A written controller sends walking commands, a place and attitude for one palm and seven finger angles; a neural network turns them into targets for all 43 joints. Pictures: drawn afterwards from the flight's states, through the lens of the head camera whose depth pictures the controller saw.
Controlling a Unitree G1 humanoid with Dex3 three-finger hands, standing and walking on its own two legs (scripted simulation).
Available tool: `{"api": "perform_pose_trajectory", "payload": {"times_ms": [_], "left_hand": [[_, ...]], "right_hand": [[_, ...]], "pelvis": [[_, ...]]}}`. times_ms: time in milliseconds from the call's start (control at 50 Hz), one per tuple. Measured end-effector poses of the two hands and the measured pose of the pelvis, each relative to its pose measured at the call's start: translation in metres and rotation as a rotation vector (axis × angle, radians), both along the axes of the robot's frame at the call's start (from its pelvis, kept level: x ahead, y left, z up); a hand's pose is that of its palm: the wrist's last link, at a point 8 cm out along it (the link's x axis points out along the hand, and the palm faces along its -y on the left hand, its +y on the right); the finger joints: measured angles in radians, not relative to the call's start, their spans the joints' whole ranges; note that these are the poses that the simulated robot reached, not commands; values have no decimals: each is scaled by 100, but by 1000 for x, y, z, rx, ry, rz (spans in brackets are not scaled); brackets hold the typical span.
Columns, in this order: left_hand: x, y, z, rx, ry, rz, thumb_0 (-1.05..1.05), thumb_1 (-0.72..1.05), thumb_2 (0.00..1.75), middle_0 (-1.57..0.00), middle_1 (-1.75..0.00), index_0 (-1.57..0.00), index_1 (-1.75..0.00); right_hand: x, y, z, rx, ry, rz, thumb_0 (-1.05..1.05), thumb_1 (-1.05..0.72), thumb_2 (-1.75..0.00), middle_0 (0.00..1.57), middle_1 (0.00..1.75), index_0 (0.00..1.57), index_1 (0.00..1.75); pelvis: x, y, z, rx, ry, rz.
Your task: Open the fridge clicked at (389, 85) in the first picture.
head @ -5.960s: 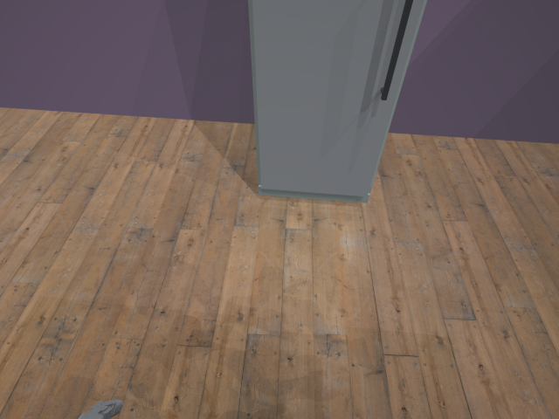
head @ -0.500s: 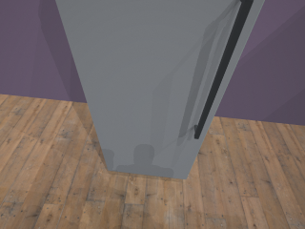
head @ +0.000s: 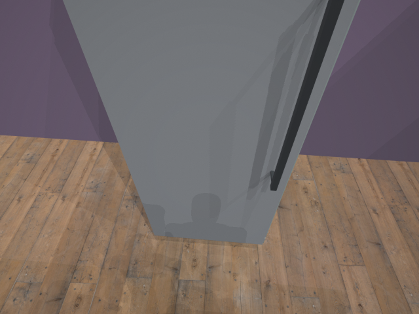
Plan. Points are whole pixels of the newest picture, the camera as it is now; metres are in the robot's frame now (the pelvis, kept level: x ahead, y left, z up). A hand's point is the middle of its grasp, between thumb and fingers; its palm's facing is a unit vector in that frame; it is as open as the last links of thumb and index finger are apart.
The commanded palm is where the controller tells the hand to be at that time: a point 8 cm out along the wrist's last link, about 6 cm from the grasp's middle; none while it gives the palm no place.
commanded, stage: look again from close up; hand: right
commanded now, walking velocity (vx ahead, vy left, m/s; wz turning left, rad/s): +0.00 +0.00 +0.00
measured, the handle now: (293, 117) +0.50 -0.16 +0.11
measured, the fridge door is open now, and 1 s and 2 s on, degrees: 0 0 0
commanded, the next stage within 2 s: raise the hand to about handle height in 0.02 s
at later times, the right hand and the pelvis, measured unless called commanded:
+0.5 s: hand out of the picture +0.15 -0.19 -0.07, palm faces +0.01 +1.00 +0.01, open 8.4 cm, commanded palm +0.12 -0.26 -0.05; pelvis -0.05 +0.01 -0.08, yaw +0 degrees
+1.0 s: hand (353, 293) +0.18 -0.24 -0.02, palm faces +0.13 +0.99 -0.06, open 11.4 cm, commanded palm +0.15 -0.28 -0.02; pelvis -0.05 +0.00 -0.08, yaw +0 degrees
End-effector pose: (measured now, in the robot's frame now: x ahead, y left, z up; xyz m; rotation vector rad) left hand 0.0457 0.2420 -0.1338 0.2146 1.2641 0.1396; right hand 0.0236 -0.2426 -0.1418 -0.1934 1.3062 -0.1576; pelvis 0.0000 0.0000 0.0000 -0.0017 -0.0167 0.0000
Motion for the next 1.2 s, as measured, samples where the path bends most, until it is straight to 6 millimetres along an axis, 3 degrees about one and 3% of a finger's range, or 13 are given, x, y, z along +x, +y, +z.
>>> {"api": "perform_pose_trajectory", "payload": {"times_ms": [140, 160, 280, 340, 420, 480, 540, 620, 720, 840, 940, 1020, 1200], "left_hand": [[7, 5, 4, 15, -9, -10, 1, 91, 89, -20, -30, -20, -30], [9, 6, 5, 27, -38, -4, 1, 91, 89, -20, -30, -20, -30], [48, -1, 25, 35, -393, -66, 1, 91, 89, -20, -30, -20, -30], [69, -1, 32, 27, -533, -92, 1, 90, 89, -20, -30, -20, -30], [90, 5, 32, 31, -656, -140, 1, 90, 89, -20, -30, -20, -30], [100, 11, 24, 50, -706, -181, 1, 90, 89, -20, -30, -20, -30], [107, 14, 12, 67, -721, -205, 1, 90, 89, -20, -30, -20, -30], [107, 7, -6, 70, -703, -233, 2, 90, 90, -20, -30, -20, -30], [94, -11, -26, 37, -661, -226, 2, 90, 89, -20, -30, -20, -30], [66, -17, -31, 8, -596, -120, 2, 90, 89, -21, -30, -20, -30], [49, -9, -22, 33, -551, -64, 2, 90, 89, -21, -30, -20, -30], [50, -1, -20, 63, -526, -90, 2, 90, 89, -21, -30, -20, -30], [76, -3, -8, 99, -572, -130, 2, 90, 89, -20, -30, -20, -30]], "right_hand": [[-9, -3, 0, -7, 22, -5, 1, -90, -90, 20, 30, 20, 30], [-2, -6, 6, -1, -34, -78, 1, -90, -90, 20, 30, 20, 30], [104, -17, 114, -65, -813, -103, 2, -86, -88, 20, 32, 20, 33], [141, -11, 141, -6, -1109, -39, 1, -82, -86, 20, 35, 20, 36], [143, 2, 124, 137, -1302, 94, 0, -75, -83, 21, 40, 21, 40], [118, 3, 88, 194, -1271, 154, 0, -68, -80, 21, 44, 22, 45], [87, -9, 62, 179, -1210, 85, 1, -61, -77, 22, 49, 23, 49], [67, -25, 75, 71, -1274, 11, 1, -51, -73, 23, 54, 23, 55], [91, -21, 109, 70, -1398, 134, 1, -40, -68, 23, 62, 23, 62], [135, -19, 99, 212, -1221, 191, 1, -26, -62, 24, 71, 25, 71], [136, -38, 109, 138, -1203, 90, 1, -14, -57, 26, 78, 26, 79], [131, -50, 122, 55, -1277, 85, 1, -5, -53, 26, 84, 26, 85], [145, -51, 112, 146, -1245, 146, 0, 16, -44, 27, 98, 27, 98]], "pelvis": [[-2, 0, 1, 8, 2, 1], [-3, -1, 0, 13, 1, 2], [-16, -2, -6, 0, 20, -25], [-28, 2, -19, 5, 86, -26], [-44, 9, -47, 6, 167, -1], [-52, 14, -71, 9, 209, 5], [-57, 16, -89, 18, 223, 1], [-61, 18, -102, 45, 219, -18], [-64, 17, -104, 69, 218, -30], [-61, 12, -94, 64, 227, -13], [-50, 6, -82, 52, 232, 4], [-45, 1, -81, 55, 237, -3], [-42, -6, -80, 64, 237, -10]]}}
